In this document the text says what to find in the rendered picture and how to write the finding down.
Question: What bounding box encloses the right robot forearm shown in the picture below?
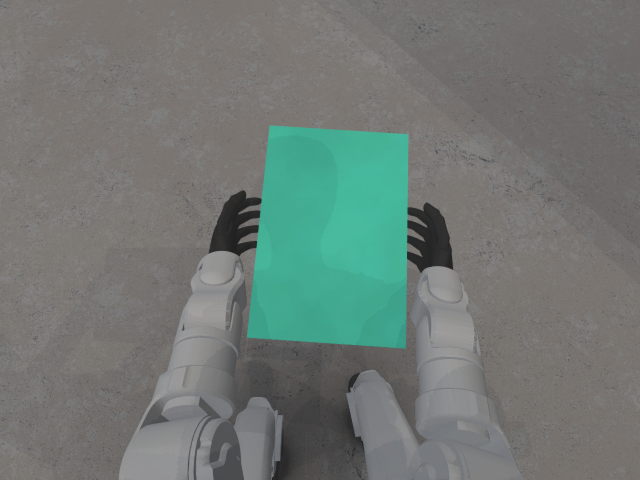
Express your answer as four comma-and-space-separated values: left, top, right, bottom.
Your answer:
410, 266, 522, 475

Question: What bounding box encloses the carton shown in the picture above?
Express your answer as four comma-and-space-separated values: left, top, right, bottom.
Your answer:
247, 125, 408, 349

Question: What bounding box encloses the right robot shin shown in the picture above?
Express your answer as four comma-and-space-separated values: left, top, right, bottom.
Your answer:
353, 370, 395, 396

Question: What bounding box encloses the left robot forearm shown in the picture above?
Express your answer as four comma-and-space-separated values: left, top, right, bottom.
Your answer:
118, 251, 247, 480

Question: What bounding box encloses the robot left upper arm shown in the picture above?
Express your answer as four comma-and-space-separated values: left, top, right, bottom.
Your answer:
120, 414, 244, 480

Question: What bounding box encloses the robot left hand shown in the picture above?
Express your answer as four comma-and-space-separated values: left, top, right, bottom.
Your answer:
209, 190, 262, 256

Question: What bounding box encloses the robot right thigh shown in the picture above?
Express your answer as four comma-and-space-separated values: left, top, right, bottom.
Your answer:
346, 379, 420, 480

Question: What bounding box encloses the robot right hand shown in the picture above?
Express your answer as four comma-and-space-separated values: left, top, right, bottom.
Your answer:
407, 203, 453, 273

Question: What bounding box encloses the robot right upper arm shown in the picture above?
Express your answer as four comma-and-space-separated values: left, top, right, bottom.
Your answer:
406, 437, 524, 480

